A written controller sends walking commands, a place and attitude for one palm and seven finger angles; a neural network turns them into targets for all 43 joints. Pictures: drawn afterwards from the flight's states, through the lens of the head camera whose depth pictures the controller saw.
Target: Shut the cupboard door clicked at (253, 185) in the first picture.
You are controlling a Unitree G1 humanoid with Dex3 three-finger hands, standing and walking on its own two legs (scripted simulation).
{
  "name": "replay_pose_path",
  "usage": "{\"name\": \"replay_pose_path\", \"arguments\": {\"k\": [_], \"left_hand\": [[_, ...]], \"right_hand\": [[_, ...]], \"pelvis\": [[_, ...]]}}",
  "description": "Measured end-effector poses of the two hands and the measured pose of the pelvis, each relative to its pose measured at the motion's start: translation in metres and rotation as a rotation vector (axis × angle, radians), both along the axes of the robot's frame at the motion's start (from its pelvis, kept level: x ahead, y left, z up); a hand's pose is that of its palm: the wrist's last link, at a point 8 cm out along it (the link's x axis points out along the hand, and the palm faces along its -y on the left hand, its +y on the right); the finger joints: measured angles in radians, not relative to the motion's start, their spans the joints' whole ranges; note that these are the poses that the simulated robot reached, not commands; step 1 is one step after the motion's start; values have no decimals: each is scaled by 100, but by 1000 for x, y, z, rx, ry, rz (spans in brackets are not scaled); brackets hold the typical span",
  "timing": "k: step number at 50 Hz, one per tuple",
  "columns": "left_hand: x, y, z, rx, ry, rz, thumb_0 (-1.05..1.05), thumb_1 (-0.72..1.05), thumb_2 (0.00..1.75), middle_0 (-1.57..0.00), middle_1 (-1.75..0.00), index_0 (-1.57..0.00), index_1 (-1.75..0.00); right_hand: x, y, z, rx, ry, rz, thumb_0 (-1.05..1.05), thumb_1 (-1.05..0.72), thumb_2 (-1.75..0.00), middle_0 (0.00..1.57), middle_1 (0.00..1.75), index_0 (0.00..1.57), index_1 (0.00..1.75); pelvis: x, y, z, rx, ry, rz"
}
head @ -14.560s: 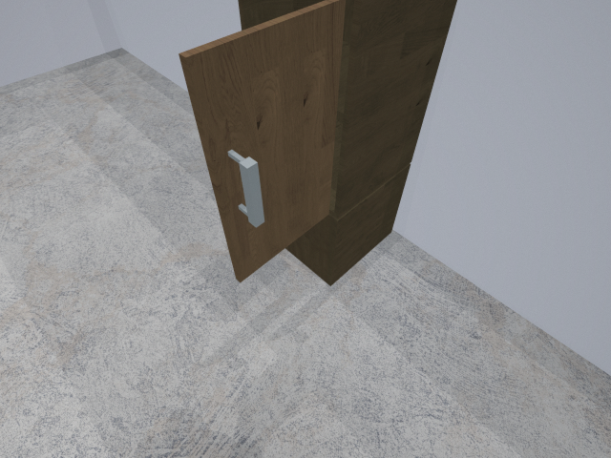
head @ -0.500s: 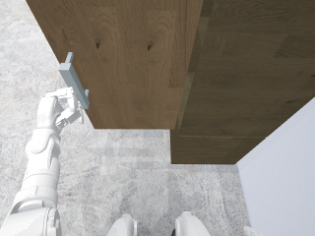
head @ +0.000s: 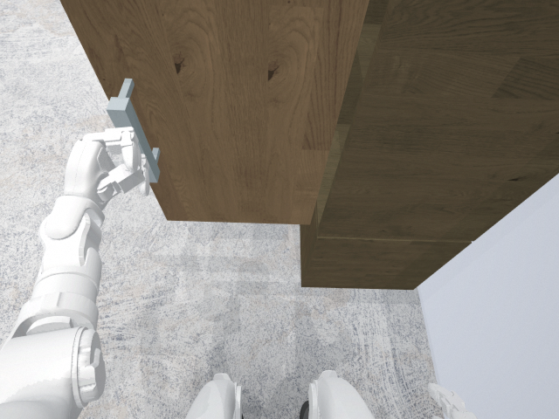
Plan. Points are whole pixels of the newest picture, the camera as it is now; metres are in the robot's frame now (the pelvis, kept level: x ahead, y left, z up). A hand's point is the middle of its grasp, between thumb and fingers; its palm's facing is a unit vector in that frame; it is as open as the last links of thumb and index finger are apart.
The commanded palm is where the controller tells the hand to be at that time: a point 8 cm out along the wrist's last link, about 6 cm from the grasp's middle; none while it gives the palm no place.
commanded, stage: push the door shut along its arc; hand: left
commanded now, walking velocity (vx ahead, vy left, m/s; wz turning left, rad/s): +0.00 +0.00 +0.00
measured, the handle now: (140, 134) +0.52 +0.22 +0.06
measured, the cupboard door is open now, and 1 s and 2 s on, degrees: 90 67 59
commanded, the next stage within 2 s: pull the fist back off the door in 1.44 s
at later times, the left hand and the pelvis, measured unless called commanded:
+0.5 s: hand (150, 145) +0.48 +0.19 +0.07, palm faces -0.19 -0.98 -0.04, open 3.4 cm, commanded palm +0.50 +0.22 +0.07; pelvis -0.02 +0.00 -0.02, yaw +0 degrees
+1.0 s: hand (162, 113) +0.55 +0.19 +0.07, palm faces -0.28 -0.96 -0.03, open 3.5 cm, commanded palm +0.57 +0.18 +0.07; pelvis -0.01 +0.02 -0.03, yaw -1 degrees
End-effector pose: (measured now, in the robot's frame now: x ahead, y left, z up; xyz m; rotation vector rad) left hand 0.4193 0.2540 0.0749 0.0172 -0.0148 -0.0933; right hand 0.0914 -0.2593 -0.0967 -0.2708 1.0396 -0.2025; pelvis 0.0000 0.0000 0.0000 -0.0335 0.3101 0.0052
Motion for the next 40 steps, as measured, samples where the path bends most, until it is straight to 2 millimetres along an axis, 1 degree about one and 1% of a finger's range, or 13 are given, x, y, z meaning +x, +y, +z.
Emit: {"name": "replay_pose_path", "arguments": {"k": [4,11,19,31,40], "left_hand": [[6,2,0,3,17,-14,1,89,93,-130,-150,-130,-150],[18,3,-1,17,29,-35,-2,90,96,-130,-150,-130,-150],[36,-2,1,29,41,-69,-1,97,102,-130,-150,-130,-150],[73,-7,3,37,55,-121,1,105,106,-130,-150,-130,-150],[98,-8,4,36,65,-157,1,105,109,-130,-150,-130,-150]], "right_hand": [[-13,-1,-3,3,35,-12,1,-91,-90,21,30,20,30],[-42,-2,-10,-4,118,-28,1,-91,-90,21,30,21,30],[-69,-5,-14,-23,183,-48,1,-91,-90,21,30,21,30],[-94,-7,-15,-57,223,-74,1,-91,-90,21,30,21,30],[-108,0,-18,-62,280,-94,1,-91,-90,21,30,21,30]], "pelvis": [[-1,1,-1,0,10,-1],[-6,1,-6,-6,27,6],[-12,2,-11,-15,50,13],[-17,5,-22,-30,100,9],[-15,10,-28,-42,134,5]]}}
